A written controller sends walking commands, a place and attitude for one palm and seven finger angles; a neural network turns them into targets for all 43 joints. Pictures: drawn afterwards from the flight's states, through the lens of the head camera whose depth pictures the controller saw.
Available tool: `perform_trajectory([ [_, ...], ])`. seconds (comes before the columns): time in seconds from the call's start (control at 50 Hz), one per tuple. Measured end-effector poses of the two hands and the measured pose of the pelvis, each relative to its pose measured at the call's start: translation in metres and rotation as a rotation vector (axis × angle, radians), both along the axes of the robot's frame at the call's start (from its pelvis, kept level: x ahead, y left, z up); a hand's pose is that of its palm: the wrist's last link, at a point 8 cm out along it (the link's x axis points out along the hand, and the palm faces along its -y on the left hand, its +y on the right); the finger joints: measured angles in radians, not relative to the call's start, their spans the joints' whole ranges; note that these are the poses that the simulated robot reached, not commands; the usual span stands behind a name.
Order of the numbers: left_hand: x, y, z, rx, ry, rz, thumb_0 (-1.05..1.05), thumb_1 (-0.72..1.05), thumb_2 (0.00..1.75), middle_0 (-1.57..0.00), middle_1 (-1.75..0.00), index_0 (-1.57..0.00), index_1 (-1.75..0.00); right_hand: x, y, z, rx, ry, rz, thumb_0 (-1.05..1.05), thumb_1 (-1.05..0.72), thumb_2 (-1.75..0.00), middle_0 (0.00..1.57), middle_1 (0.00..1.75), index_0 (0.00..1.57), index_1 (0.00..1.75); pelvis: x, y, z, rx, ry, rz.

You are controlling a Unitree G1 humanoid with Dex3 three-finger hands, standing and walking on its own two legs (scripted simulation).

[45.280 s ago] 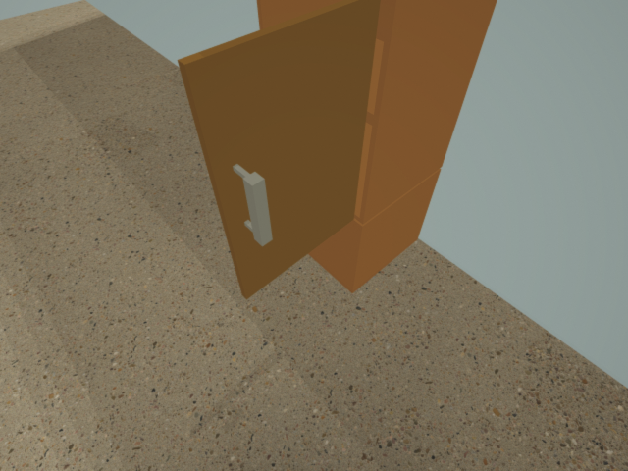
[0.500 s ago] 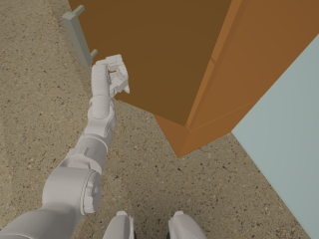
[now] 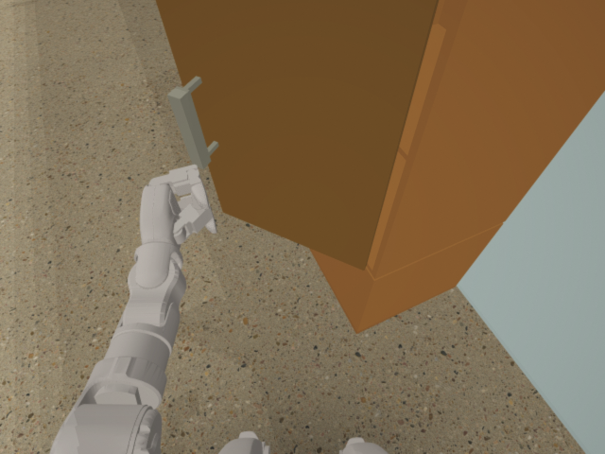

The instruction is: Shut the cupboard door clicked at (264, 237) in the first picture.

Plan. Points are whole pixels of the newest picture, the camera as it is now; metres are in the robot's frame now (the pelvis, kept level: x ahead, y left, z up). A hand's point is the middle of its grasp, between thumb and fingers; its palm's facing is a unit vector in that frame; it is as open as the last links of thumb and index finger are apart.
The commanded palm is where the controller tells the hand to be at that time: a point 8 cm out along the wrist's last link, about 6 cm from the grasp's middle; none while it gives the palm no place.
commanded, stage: draw the hand back to the body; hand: left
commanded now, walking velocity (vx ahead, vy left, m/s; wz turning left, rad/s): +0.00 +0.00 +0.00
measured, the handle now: (198, 124) +0.66 +0.18 +0.03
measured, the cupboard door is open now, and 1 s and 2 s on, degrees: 39 39 39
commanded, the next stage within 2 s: step back with the hand held close in 1.24 s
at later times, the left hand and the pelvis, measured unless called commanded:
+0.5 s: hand (72, 276) +0.29 +0.22 +0.15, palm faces +0.20 -0.95 -0.25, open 3.6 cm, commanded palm +0.24 +0.27 +0.17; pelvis +0.02 +0.02 +0.05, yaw +2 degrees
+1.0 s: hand out of the picture +0.20 +0.31 +0.21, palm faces +0.51 -0.75 -0.43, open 7.0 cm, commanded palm +0.16 +0.33 +0.23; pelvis +0.03 +0.02 +0.05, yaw +2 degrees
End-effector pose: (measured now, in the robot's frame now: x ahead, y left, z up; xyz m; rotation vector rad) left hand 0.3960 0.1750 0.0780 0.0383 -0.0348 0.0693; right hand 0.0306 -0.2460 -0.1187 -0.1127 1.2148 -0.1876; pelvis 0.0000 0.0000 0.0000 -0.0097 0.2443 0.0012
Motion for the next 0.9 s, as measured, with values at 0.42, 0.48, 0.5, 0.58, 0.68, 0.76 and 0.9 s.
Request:
perform_trajectory([
  [0.42, -0.119, 0.075, 0.071, 0.188, 0.056, 0.076, 0.02, 0.9, 0.9, -1.04, -1.21, -1.03, -1.21, 0.181, 0.049, 0.097, -0.032, -0.498, 0.15, 0.01, -0.91, -0.89, 0.19, 0.3, 0.2, 0.29, 0.017, 0.019, 0.045, 0.003, -0.224, 0.023],
  [0.48, -0.135, 0.089, 0.082, 0.204, 0.053, 0.128, 0.02, 0.9, 0.9, -0.96, -1.12, -0.95, -1.12, 0.195, 0.064, 0.105, -0.015, -0.536, 0.196, 0.01, -0.91, -0.89, 0.2, 0.3, 0.2, 0.29, 0.02, 0.022, 0.048, 0.004, -0.246, 0.03],
  [0.5, -0.14, 0.093, 0.085, 0.209, 0.05, 0.143, 0.02, 0.9, 0.9, -0.93, -1.09, -0.93, -1.1, 0.198, 0.068, 0.107, -0.008, -0.545, 0.209, 0.01, -0.91, -0.89, 0.2, 0.3, 0.2, 0.29, 0.021, 0.022, 0.049, 0.004, -0.251, 0.031],
  [0.58, -0.16, 0.107, 0.098, 0.237, 0.037, 0.201, 0.02, 0.9, 0.9, -0.82, -0.97, -0.82, -0.98, 0.204, 0.082, 0.109, 0.016, -0.556, 0.248, 0.01, -0.9, -0.89, 0.2, 0.3, 0.2, 0.3, 0.025, 0.025, 0.052, 0.006, -0.268, 0.034],
  [0.68, -0.184, 0.125, 0.115, 0.296, 0.022, 0.276, 0.02, 0.9, 0.9, -0.69, -0.82, -0.68, -0.83, 0.199, 0.087, 0.102, 0.034, -0.533, 0.263, 0.01, -0.9, -0.89, 0.2, 0.3, 0.2, 0.3, 0.029, 0.027, 0.054, 0.007, -0.279, 0.034],
  [0.76, -0.203, 0.14, 0.13, 0.353, 0.008, 0.339, 0.02, 0.89, 0.9, -0.58, -0.7, -0.57, -0.71, 0.19, 0.083, 0.094, 0.034, -0.504, 0.258, 0.01, -0.9, -0.89, 0.2, 0.3, 0.2, 0.3, 0.03, 0.027, 0.054, 0.007, -0.283, 0.034],
  [0.9, -0.233, 0.16, 0.153, 0.449, -0.022, 0.438, 0.02, 0.89, 0.9, -0.39, -0.5, -0.38, -0.5, 0.177, 0.065, 0.087, 0.004, -0.478, 0.226, 0.01, -0.9, -0.89, 0.2, 0.3, 0.2, 0.3, 0.03, 0.024, 0.054, 0.007, -0.286, 0.03],
])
